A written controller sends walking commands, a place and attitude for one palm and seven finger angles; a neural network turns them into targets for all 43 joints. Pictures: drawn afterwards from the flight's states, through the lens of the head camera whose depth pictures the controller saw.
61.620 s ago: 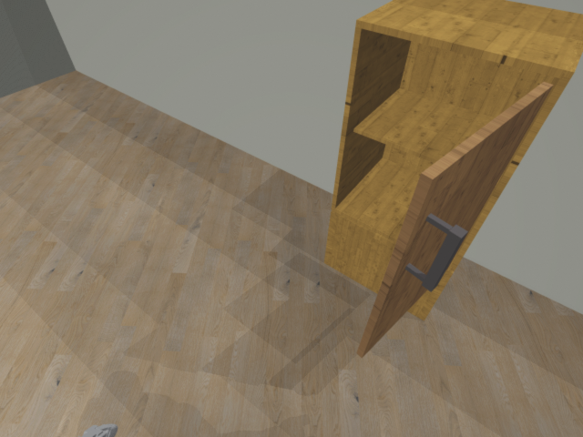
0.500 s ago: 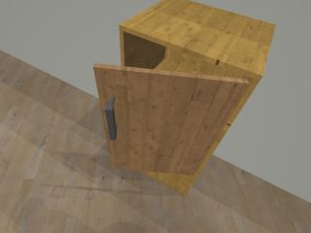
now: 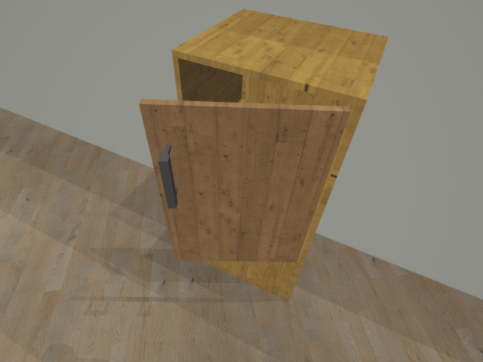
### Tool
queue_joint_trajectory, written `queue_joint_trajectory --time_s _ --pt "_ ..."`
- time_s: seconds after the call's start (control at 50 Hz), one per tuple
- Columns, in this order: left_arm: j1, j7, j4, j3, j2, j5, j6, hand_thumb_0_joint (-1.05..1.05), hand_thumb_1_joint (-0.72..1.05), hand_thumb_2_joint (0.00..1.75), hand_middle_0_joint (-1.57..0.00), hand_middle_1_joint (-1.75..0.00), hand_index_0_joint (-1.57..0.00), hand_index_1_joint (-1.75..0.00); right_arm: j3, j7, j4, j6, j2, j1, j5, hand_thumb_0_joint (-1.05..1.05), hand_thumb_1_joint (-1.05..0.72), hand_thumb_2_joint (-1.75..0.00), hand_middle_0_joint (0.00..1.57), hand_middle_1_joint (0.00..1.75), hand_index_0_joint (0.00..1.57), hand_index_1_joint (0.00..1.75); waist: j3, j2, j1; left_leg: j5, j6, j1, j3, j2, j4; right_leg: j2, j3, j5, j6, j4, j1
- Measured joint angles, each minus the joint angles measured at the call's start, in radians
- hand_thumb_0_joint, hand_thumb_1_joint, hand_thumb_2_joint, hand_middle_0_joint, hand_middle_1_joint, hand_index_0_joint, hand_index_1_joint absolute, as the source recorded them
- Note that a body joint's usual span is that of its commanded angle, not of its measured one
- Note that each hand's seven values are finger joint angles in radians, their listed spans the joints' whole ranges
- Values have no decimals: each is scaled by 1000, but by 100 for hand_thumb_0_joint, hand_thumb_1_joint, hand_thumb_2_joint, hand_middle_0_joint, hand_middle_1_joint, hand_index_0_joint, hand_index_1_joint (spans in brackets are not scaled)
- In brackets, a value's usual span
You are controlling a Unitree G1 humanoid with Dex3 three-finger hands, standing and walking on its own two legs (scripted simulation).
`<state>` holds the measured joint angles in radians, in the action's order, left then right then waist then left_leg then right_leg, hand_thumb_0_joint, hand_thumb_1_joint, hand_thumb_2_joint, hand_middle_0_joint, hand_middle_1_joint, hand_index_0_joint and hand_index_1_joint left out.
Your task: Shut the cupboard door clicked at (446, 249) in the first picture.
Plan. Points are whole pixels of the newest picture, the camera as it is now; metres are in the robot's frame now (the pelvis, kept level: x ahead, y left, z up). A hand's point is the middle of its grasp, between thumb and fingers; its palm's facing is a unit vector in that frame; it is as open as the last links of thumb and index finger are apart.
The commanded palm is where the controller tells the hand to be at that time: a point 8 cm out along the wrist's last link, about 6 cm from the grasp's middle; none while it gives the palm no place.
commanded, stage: come to a stop and stand still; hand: left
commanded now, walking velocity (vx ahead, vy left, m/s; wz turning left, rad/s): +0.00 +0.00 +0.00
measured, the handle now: (170, 177) +0.49 +0.18 +0.01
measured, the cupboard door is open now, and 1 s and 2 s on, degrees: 26 26 26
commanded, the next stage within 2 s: look again from close up in 1.60 s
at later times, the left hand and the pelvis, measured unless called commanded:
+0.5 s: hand out of the picture -0.05 +0.16 -0.20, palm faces +0.06 -0.99 -0.10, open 7.4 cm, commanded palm none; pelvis -0.04 +0.02 -0.01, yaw +0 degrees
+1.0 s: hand out of the picture -0.05 +0.24 -0.18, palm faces -0.04 -0.98 -0.18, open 7.4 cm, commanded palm none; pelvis -0.08 +0.06 +0.00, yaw -3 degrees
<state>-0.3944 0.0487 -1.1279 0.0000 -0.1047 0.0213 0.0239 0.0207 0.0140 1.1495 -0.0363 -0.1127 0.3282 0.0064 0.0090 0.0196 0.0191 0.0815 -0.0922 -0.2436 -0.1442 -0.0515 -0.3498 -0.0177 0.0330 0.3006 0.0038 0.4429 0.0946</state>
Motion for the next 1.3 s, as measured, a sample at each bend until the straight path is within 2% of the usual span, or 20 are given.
queue_joint_trajectory --time_s 0.18,0.3,0.36,0.44,0.52,0.56,0.6,0.62,0.64,0.68,0.72,0.78,0.8,0.88,0.98,1.04,1.12,1.18,1.24,1.3 --pt "-42 -1 9 -10 23 2 -12 0 91 90 -20 -30 -20 -29 10 6 10 -11 15 18 4 1 -91 -90 20 30 20 29 11 -6 -16 34 32 -47 25 -9 13 2 3 -15 -16 8 58" --pt "-60 6 -35 -17 21 -2 9 0 91 90 -20 -30 -20 -29 19 8 -1 -10 25 28 3 0 -91 -90 20 30 20 29 16 -17 4 150 77 -127 55 33 -200 39 26 -10 -17 60 60" --pt "-35 6 -42 -18 13 0 16 1 91 90 -20 -30 -20 -29 19 11 -5 -3 34 52 2 0 -91 -90 20 30 20 29 12 -9 11 133 57 -144 61 46 -261 52 29 21 -13 114 70" --pt "30 1 -5 -26 7 4 16 1 91 90 -20 -30 -20 -29 11 18 -5 5 52 65 10 0 -91 -90 20 30 20 29 11 8 2 49 -26 -144 41 36 -221 46 10 94 -22 215 124" --pt "64 -2 54 -46 7 9 9 0 91 90 -20 -30 -20 -29 7 16 -4 -6 53 31 11 0 -91 -90 20 30 20 29 0 -2 -15 -43 1 -112 25 12 -54 45 12 159 -32 478 184" --pt "42 -2 75 -55 6 5 0 0 91 90 -20 -30 -20 -29 13 15 -11 -15 45 11 14 1 -91 -90 20 30 20 29 -21 -16 -24 -101 50 -77 24 3 60 48 48 194 -35 424 123" --pt "-1 -1 89 -61 0 -2 -10 0 91 90 -20 -30 -20 -29 17 27 -8 -36 24 -8 29 2 -92 -90 20 30 20 30 -40 -22 -35 -113 122 -63 22 -14 121 48 99 211 -45 168 -4" --pt "-26 3 100 -64 -14 -1 -16 0 91 90 -20 -30 -20 -29 24 32 -6 -48 15 -18 23 4 -94 -90 21 30 21 30 -43 12 -47 -14 155 -110 4 -43 51 27 81 206 -71 30 -53" --pt "-37 12 96 -63 -23 4 -13 0 91 90 -20 -30 -20 -29 36 30 -16 -51 1 -32 15 5 -95 -90 21 30 21 30 -31 31 -64 101 161 -181 18 -55 -104 7 55 143 -88 -35 -53" --pt "-34 20 44 -57 -23 10 19 0 91 90 -20 -30 -20 -29 53 15 -42 -44 -38 -51 8 5 -95 -90 21 30 21 30 11 -5 -46 208 143 -252 105 -19 -415 26 63 76 -63 0 -41" --pt "-40 14 -2 -52 -39 9 31 0 91 90 -20 -30 -20 -29 56 2 -63 -21 -56 -42 3 5 -95 -90 20 30 20 30 15 -3 -14 223 123 -229 144 26 -517 29 63 79 -37 7 -43" --pt "-33 0 -18 -39 -58 11 7 0 91 90 -20 -30 -20 -29 48 6 -72 14 -74 -33 1 3 -94 -90 20 30 20 30 27 17 -9 185 108 -67 144 85 -290 13 38 98 -10 41 -27" --pt "-18 -5 -17 -36 -61 8 0 1 91 90 -20 -30 -20 -29 45 12 -68 27 -77 -35 1 3 -93 -90 20 30 20 29 37 21 -7 204 107 -36 142 79 -230 3 35 112 0 71 -12" --pt "61 -15 7 -31 -74 -1 -2 1 91 90 -20 -30 -20 -29 14 26 -48 43 -54 -63 13 2 -92 -90 20 30 20 29 78 47 -29 179 80 -27 106 53 -193 -23 14 160 -8 179 57" --pt "153 -28 50 -35 -87 -2 11 0 91 90 -20 -30 -20 -29 -9 24 -49 41 -5 -74 21 1 -91 -90 20 30 20 29 84 33 -5 101 80 -15 119 63 -93 1 4 198 -19 336 162" --pt "193 -38 78 -39 -82 -3 6 0 91 90 -20 -30 -20 -29 -8 23 -38 28 5 -73 25 1 -91 -90 20 30 20 30 75 17 2 76 91 -19 133 67 -66 -5 3 164 -19 268 158" --pt "195 -37 97 -43 -77 0 -20 0 92 90 -20 -30 -20 -29 4 14 -21 11 1 -60 16 1 -92 -90 21 30 21 30 49 11 -5 125 109 -50 138 63 -137 -16 2 45 -19 44 72" --pt "170 -27 86 -38 -61 3 -22 0 93 90 -20 -30 -20 -29 12 3 -17 -1 -17 -55 15 1 -91 -90 21 30 20 30 36 -16 -4 256 106 -83 138 78 -260 2 22 25 -19 30 44" --pt "134 -26 73 -30 -48 3 -31 0 93 90 -20 -30 -20 -29 15 -3 -22 7 -35 -61 14 1 -91 -90 20 30 20 30 33 -20 -11 261 106 -101 122 83 -339 10 22 16 -22 -11 12" --pt "111 -26 55 -21 -33 4 -36 0 92 90 -20 -30 -20 -29 13 0 -31 19 -49 -77 7 1 -91 -90 20 30 20 30 50 -19 -18 243 114 -74 101 82 -289 13 21 23 -18 -15 -3"
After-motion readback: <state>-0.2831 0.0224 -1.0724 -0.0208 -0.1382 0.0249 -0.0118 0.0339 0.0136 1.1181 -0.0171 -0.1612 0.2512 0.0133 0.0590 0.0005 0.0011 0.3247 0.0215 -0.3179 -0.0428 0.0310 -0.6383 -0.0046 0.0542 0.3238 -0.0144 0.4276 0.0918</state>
